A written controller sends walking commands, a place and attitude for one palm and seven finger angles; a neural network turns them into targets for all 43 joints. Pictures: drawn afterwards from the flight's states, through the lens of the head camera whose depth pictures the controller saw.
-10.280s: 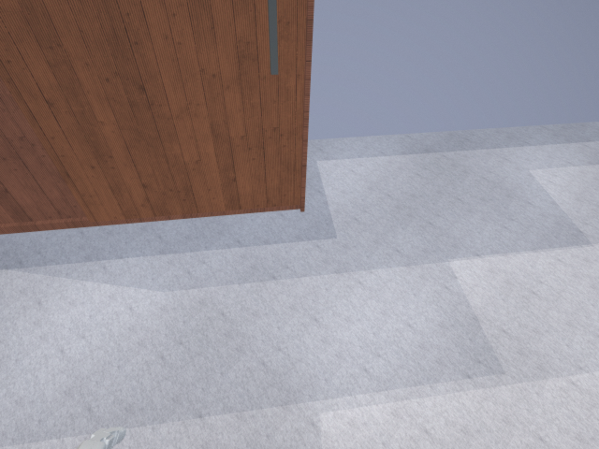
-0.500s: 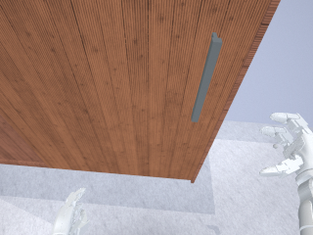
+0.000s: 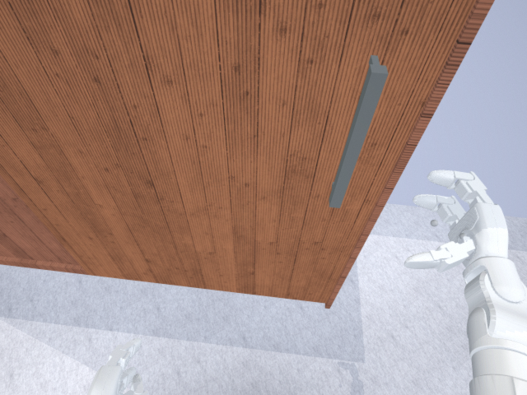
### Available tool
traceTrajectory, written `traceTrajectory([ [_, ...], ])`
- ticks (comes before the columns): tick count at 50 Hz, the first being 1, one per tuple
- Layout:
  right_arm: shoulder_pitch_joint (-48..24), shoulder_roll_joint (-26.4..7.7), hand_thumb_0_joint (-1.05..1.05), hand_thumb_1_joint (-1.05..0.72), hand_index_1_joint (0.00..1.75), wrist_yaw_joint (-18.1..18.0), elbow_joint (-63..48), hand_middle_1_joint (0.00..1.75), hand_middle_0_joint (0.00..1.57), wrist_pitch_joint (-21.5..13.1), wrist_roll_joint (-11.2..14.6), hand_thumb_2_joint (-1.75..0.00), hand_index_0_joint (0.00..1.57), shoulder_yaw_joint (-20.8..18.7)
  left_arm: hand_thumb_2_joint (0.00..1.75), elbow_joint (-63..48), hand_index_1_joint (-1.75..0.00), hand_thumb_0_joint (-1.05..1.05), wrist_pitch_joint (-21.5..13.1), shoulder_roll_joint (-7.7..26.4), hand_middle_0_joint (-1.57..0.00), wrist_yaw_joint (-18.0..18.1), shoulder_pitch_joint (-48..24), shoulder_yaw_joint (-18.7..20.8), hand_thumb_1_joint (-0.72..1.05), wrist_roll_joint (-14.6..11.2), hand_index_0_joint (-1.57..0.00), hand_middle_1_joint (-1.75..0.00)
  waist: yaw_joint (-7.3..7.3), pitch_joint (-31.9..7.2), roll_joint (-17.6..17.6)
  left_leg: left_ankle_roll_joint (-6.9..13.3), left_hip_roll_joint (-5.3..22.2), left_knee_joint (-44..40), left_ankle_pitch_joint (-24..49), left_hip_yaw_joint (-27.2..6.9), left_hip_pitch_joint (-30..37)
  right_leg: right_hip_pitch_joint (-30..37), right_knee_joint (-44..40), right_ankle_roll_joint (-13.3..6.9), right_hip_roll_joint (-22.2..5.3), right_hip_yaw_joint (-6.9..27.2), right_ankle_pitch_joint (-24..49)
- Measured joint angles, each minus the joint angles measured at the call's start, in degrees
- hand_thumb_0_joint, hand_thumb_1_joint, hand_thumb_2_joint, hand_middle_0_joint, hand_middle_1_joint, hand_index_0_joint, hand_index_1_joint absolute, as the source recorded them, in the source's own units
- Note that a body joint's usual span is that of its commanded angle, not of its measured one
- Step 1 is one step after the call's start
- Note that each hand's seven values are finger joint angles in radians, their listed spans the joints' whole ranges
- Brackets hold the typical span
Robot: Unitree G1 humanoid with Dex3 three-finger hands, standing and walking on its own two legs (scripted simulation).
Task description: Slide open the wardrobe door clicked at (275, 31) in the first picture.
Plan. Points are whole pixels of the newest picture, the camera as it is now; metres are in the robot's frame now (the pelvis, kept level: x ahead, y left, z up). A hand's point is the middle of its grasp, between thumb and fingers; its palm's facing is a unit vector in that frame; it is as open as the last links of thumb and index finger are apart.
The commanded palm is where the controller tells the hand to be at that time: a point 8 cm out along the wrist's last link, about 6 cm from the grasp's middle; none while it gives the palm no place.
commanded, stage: move the hooked fingers beside the handle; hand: right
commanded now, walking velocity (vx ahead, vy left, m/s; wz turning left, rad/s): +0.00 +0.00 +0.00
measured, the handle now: (351, 143) +0.52 -0.12 +0.10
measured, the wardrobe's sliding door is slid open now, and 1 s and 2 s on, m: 0.00 0.00 0.00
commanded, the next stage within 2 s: feel for the door with the fingertips in 1.58 s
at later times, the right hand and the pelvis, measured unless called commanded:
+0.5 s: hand (406, 191) +0.42 -0.20 +0.10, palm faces +0.05 +1.00 +0.01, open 14.0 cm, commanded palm +0.39 -0.24 +0.10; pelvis +0.00 +0.01 -0.01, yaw +0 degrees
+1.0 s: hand (392, 174) +0.45 -0.18 +0.09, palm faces +0.06 +1.00 +0.02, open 14.0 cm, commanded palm +0.42 -0.23 +0.09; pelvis +0.00 +0.00 -0.01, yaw +2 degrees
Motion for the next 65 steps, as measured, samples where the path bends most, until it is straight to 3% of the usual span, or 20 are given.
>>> traceTrajectory([
  [29,-19.99,-2.39,-0.01,0.5,1.2,-2.86,22.95,1.2,0.3,-6.74,-3.46,-0.3,0.3,-0.25,0.9,1.13,-0.3,0.01,5.84,0.86,-0.2,-1.67,2.85,0.95,0.91,0.55,-0.2,-0.3,3.14,-0.3,0.7,0.5,-0.64,2.83,-0.27,-0.24,-6.64,-6.67,3.41,0.3,-0.75,-0.14,-0.75],
  [43,-24.96,-2.79,-0.01,0.5,1.2,-5.97,29.23,1.2,0.3,-9.49,-6.12,-0.3,0.3,-2.59,0.9,0.6,-0.3,0.01,8.09,-0.08,-0.2,-3.33,5.14,1.02,0.91,1.5,-0.2,-0.3,4.99,-1.27,0.78,0.19,-1.09,4.02,-0.46,-1.52,-9.79,-9.35,4.88,-0.02,-1.17,-1.38,-1.67],
  [54,-20.62,-2.09,-0.01,0.5,1.2,-4.89,24.94,1.2,0.3,-9.05,-4.76,-0.3,0.3,-2.03,0.9,-0.24,-0.3,0.01,9.29,-0.02,-0.2,-3.68,6.01,1.38,0.91,1.13,-0.2,-0.3,4.15,-1.87,0.48,-0.02,-1.24,3.23,-0.29,-1.65,-8.93,-8.67,4.57,-0.21,-1.27,-1.49,-1.82],
  [65,-23.72,-1.83,-0.01,0.5,1.2,-5.55,27.5,1.2,0.3,-9.58,-5.48,-0.3,0.3,-0.62,0.9,-0.48,-0.3,0.01,8.37,0.06,-0.2,-3.3,3.09,0.94,0.91,1.29,-0.2,-0.3,3.9,-1.43,1.08,-0.1,-0.77,4.02,-0.44,-0.91,-9.17,-9.45,5.74,-0.33,-0.88,-0.67,-1.87],
])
